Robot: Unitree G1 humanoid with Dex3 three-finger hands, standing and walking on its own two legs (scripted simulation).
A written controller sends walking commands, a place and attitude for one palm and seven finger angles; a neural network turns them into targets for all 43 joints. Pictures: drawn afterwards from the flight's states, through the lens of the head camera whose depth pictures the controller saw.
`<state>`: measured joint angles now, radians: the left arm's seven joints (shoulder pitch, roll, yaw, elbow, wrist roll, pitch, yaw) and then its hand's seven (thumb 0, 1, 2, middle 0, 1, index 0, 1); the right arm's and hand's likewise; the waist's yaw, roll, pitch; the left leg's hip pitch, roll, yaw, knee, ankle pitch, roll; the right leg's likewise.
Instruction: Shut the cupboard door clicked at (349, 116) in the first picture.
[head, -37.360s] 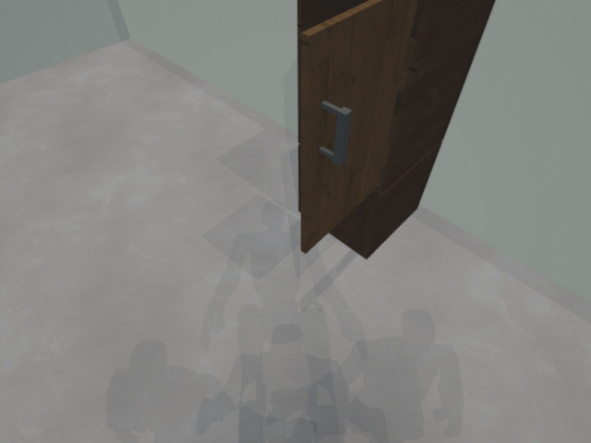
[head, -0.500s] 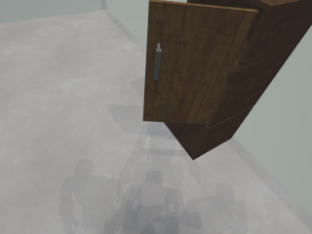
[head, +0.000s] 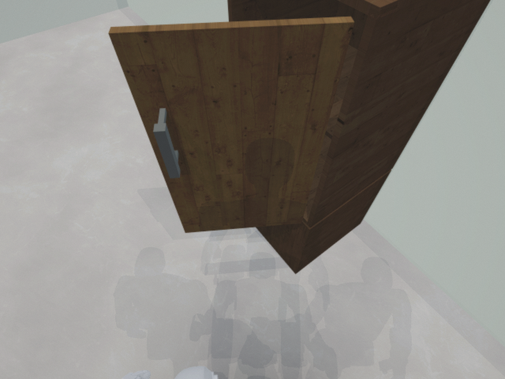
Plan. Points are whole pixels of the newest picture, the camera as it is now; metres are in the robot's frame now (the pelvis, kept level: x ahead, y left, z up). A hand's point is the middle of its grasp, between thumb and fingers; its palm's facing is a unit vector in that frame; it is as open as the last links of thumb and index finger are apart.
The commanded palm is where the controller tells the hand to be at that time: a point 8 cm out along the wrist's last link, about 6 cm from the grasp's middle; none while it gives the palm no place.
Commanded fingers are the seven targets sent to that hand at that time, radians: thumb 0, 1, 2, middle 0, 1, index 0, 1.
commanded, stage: come to a stop and stand still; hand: left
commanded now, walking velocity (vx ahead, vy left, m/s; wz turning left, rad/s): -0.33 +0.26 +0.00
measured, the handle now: (168, 144) +0.50 +0.16 +0.06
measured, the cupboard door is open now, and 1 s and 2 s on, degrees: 59 59 59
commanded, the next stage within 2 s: look again from close up in 1.16 s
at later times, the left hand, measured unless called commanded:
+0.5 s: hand out of the picture +0.10 +0.18 -0.17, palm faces +0.07 -0.95 -0.30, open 7.3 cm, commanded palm none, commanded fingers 0.00 0.90 0.90 -0.20 -0.30 -0.20 -0.30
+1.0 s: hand out of the picture +0.05 +0.18 -0.18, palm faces +0.04 -0.98 -0.17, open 7.4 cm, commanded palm none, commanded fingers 0.00 0.90 0.90 -0.20 -0.30 -0.20 -0.30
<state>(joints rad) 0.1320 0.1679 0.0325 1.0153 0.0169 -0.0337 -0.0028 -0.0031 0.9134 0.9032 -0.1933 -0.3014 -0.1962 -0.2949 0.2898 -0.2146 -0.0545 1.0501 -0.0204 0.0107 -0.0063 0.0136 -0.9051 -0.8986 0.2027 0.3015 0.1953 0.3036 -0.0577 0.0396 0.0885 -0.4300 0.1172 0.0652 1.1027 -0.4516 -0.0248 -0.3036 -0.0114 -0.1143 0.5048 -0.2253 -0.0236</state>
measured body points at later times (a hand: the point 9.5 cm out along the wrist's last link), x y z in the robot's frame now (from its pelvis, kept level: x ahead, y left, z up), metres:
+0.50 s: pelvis +0.06 -0.04 -0.01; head +0.10 -0.05 +0.44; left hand +0.09 +0.23 -0.15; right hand +0.18 -0.28 -0.15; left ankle +0.08 +0.08 -0.73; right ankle +0.04 -0.17 -0.74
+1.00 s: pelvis +0.03 -0.01 +0.01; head +0.04 +0.02 +0.46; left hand +0.05 +0.23 -0.16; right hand +0.05 -0.24 -0.14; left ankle +0.02 +0.09 -0.73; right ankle +0.04 -0.17 -0.73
